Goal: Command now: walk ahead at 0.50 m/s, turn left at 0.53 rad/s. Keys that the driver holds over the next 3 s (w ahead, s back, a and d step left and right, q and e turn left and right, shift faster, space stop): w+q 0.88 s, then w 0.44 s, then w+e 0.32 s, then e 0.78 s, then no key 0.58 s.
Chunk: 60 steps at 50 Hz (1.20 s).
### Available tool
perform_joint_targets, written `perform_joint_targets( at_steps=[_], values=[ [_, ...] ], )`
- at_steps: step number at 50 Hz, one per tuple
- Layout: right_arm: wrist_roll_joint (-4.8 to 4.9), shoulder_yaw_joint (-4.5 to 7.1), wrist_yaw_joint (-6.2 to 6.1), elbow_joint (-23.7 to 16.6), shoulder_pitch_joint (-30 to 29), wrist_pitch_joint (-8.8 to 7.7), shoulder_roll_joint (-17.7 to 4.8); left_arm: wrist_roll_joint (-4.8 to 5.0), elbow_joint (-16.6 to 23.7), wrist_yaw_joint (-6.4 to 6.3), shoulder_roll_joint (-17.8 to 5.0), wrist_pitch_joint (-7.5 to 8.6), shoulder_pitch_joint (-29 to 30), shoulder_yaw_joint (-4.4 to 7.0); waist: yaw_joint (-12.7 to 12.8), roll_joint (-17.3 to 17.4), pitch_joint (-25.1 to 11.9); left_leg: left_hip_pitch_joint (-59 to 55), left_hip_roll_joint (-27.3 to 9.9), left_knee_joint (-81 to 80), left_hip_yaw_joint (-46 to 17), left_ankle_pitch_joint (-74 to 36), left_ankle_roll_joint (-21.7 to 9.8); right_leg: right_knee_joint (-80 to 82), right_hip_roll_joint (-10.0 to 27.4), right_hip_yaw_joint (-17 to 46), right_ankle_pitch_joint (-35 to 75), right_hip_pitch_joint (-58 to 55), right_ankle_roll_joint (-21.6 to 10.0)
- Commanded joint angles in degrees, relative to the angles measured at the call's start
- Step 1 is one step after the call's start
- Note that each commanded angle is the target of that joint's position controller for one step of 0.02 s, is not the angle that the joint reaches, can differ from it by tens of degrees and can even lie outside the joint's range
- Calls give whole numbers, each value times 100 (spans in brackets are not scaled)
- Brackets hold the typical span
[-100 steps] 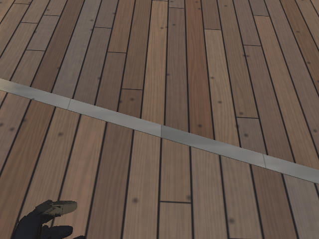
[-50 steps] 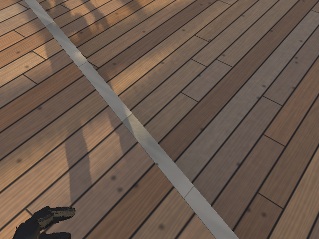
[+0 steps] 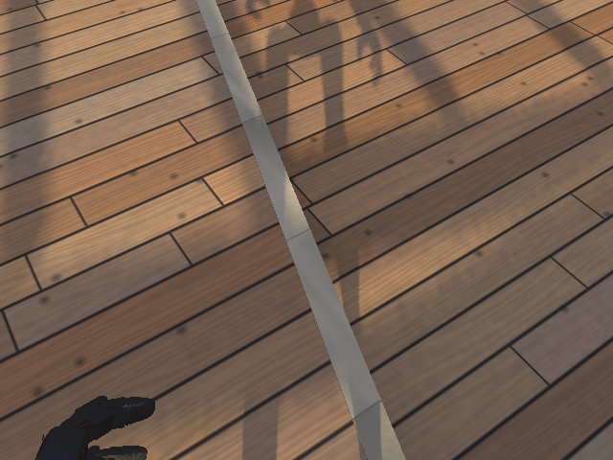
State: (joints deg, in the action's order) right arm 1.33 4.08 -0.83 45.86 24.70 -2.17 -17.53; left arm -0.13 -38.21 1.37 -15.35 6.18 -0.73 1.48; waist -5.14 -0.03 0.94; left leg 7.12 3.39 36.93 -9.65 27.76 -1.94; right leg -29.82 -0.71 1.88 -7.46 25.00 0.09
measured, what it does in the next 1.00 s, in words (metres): walks ahead, turning left: left foot, then right foot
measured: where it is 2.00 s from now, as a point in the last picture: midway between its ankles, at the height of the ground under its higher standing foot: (102, 306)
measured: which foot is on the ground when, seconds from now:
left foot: up 0.00-0.48, down 0.50-0.98, up 1.00-1.00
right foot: down 0.00-0.48, up 0.50-0.96, down 0.98-1.00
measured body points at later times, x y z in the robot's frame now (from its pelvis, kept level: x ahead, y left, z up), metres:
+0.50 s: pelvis +0.25 +0.06 -0.01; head +0.28 +0.08 +0.44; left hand +0.18 +0.35 -0.14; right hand +0.55 -0.10 -0.07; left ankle +0.33 +0.18 -0.73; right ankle +0.11 -0.12 -0.71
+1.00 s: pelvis +0.53 +0.16 +0.00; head +0.54 +0.18 +0.45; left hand +0.60 +0.49 -0.07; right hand +0.71 -0.07 -0.11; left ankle +0.34 +0.18 -0.72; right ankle +0.69 +0.13 -0.73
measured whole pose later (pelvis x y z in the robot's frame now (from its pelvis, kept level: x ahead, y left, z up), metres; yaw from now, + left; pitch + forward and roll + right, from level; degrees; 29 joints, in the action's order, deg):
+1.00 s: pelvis +0.53 +0.16 +0.00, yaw +34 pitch +2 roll -1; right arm 0.9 3.9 -1.3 43.5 22.3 -1.4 -17.7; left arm -0.6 -38.0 1.9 -15.8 6.6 -1.8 2.0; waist -4.2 -0.4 0.9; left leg 3.3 5.6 33.7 -12.4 28.5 -4.0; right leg -28.7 -1.9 0.8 -4.1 26.4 -1.2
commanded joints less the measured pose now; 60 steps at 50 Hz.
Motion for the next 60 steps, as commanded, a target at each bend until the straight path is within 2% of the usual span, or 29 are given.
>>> perform_joint_targets(
  at_steps=[1, 2, 3, 5, 7, 11, 15, 20, 22, 24, 25, 26, 27, 28, 29, 30, 31, 34, 39, 44, 47, 48, 49, 50, 51, 52, 54, 56, 60],
  values=[
    [186, -17, -1, -619, 229, -160, -433, 18, -155, -32, -1255, -63, -2067, 454, 960, -1476, -1559, 3901, -186, 3480, 18, 596, 13, 1368, 2540, 4355, -2939, -4379, -1433],
    [176, 92, -9, -663, -360, -126, -781, 44, -110, -42, -890, -67, -1791, 360, 1041, -893, -804, 4069, -389, 3714, 28, 88, 24, 1467, 2303, 3554, -2843, -3705, -1202],
    [101, 107, -21, -702, -632, -81, -756, 6, -92, -34, -737, -77, -1429, 300, 908, -544, -388, 3885, -577, 3632, 180, -326, 49, 1517, 2062, 2757, -2005, -3037, -1060],
    [40, 124, 20, -754, -753, -15, -571, -79, -135, -30, -490, -59, -1044, 219, 627, -703, -36, 3448, -893, 3250, 222, -856, 72, 1797, 1647, 1728, -930, -2156, -993],
    [64, 92, 51, -762, -760, 56, -355, -56, -208, -43, -481, -1, -996, 245, 568, -731, 2, 3256, -960, 3110, 364, -1105, 112, 2040, 1510, 1081, -300, -1888, -1029],
    [3, 52, 82, -995, -1206, 90, -244, -47, -418, -71, -747, 50, -1146, 341, 599, -379, 89, 3543, -1016, 2365, 336, -1889, 205, 2259, 1609, 294, 652, -2026, -1159],
    [-12, -37, 244, -1169, -1887, 12, -119, -6, -548, -108, -949, -16, -1252, 377, 835, -336, 236, 3203, -978, 1065, 753, -2771, 159, 2293, 1490, -514, 916, -2108, -1000],
    [18, -60, 406, -1497, -2612, 14, -191, 132, -742, -99, -1269, -188, -1576, 458, 984, -292, 460, 3064, -815, 79, 1148, -2371, -79, 2046, 1716, -916, 1355, -2843, -817],
    [-32, 35, 408, -1515, -2377, 53, -393, 192, -762, -121, -1426, -260, -1546, 501, 707, -480, 193, 2412, -485, -81, 1430, -1815, -308, 1296, 1714, -1180, 3277, -3028, -685],
    [-8, 334, 343, -1077, -807, 85, -925, 190, -692, -185, -1408, -372, -1441, 487, -131, -384, -671, 337, 16, -573, 1613, -2067, -660, -768, 1421, -1485, 4299, -2533, -384],
    [36, 520, 219, -850, 95, 148, -1425, -6, -583, -211, -1087, -364, -1633, 358, -396, 370, -1255, -1475, -762, -590, 328, -2222, -993, -2599, 1182, -1473, 2187, -1039, -94],
    [64, 538, 209, -979, -205, 89, -1967, -140, -189, -131, -310, -204, -2096, 104, 373, 1727, -1897, -3097, -2091, -1287, -3018, -965, -2118, -4448, -53, -746, -2686, 1418, 238],
    [41, 385, 260, -1107, -109, 11, -1385, 89, -127, -74, -880, -17, -1280, 189, -192, 913, -2115, -3124, -2201, -1996, -3499, -386, -2069, -4892, 58, 242, -2586, 2084, 166],
    [-11, 292, 274, -1043, -308, -67, -1105, 255, 44, -43, -1077, 91, -821, 252, -169, 702, -1273, -2514, -2042, -2074, -2714, -835, -1839, -4742, 278, 179, -2008, 2461, 31],
    [-4, 249, 264, -1058, -623, -104, -977, 169, -6, -79, -994, 148, -833, 226, 84, 218, -879, -1693, -1808, -2047, -2096, -1416, -1663, -4286, 521, 196, -1523, 2168, -5],
    [-16, 198, 242, -1110, -985, -106, -823, 17, -61, -113, -1011, 144, -882, 256, 321, 94, -591, -934, -1594, -2079, -1573, -2062, -1539, -3828, 676, 208, -1232, 1735, 59],
    [-96, 148, 213, -1192, -1198, -107, -721, -30, -71, -110, -1022, 86, -1002, 276, 529, 239, -521, -432, -1456, -2198, -1318, -2503, -1511, -3646, 764, 253, -1039, 1331, 109],
    [-84, 147, 108, -1160, -1243, -149, -735, -79, -37, -108, -837, -75, -1058, 260, 670, 267, -363, 325, -1236, -2412, -854, -3230, -1567, -3028, 671, 93, -721, 986, 361],
    [-39, 191, -24, -923, -801, -103, -875, -55, 296, -92, -496, -88, 19, 137, 281, 329, 10, 726, -785, -2367, -433, -2772, -1194, -898, 276, 29, 932, 713, 493],
    [25, 197, -70, -676, -372, -47, -852, 41, 486, 41, -689, 18, 509, 196, 114, 399, 63, 163, -1065, -1850, -1094, -2240, -1043, 53, 113, 288, 1151, 490, 284],
    [-21, 172, -82, -562, -311, 15, -760, 37, 396, 73, -795, 79, 131, 265, 271, 664, 20, -258, -1255, -1415, -1302, -2814, -952, 181, 119, 152, 537, 88, -1],
    [-34, 136, -64, -558, -371, 27, -681, 6, 277, 44, -877, 107, -324, 338, 520, 666, -179, -265, -1062, -980, -1193, -3497, -845, 431, 20, -24, 523, -577, -171],
    [-89, 46, -28, -594, -398, 22, -472, -66, 181, 15, -1057, 141, -990, 413, 845, 535, -804, 41, -771, 28, -939, -3674, -671, 288, 390, 231, 620, -1802, -471],
    [-80, -67, -20, -667, 125, -17, -197, -176, 86, -19, -1507, 137, -1799, 526, 888, -459, -1776, 1606, -149, 1829, -405, -2457, -256, 184, 1552, 1983, 277, -3952, -1250],
    [20, -118, -10, -607, 560, -74, -167, -54, -206, 70, -1458, 65, -2282, 572, 855, -1755, -2142, 2971, 276, 3258, -73, 549, 38, 1034, 2318, 4157, -1256, -4770, -1810],
    [80, -15, 2, -600, 45, -92, -682, 89, -164, 68, -992, 47, -2126, 442, 993, -1000, -1376, 3561, -59, 3782, -278, 331, 38, 1317, 2248, 4153, -2493, -4267, -1589],
    [-23, 7, 14, -839, -1004, -131, -742, 18, -122, 22, -736, -31, -1491, 337, 907, -229, -167, 3595, -423, 3577, 91, -474, 12, 1560, 1807, 2735, -1700, -2730, -1282],
    [-65, -13, 71, -836, -1003, -164, -509, -74, -157, 16, -568, -16, -1304, 264, 613, -390, 6, 3149, -754, 3011, 196, -912, -10, 1800, 1426, 1970, -722, -1990, -1205],
    [-124, -139, 103, -852, -1161, -147, -179, 43, -328, 9, -757, 29, -1475, 311, 580, -507, 30, 3089, -932, 1977, 533, -1299, 158, 2144, 1312, 1198, 314, -1677, -1378]
  ],
)
Next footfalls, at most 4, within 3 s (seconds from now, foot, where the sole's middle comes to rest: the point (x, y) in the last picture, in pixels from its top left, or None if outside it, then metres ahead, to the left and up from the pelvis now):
0.50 left None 0.37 0.19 -0.76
0.98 right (228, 364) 0.72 0.15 -0.76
1.48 left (70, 352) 0.78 0.52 -0.76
1.94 right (127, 246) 1.10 0.42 -0.76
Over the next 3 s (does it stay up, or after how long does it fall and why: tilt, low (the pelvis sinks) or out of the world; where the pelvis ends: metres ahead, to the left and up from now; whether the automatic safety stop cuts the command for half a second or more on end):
stays up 0.98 0.49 0.01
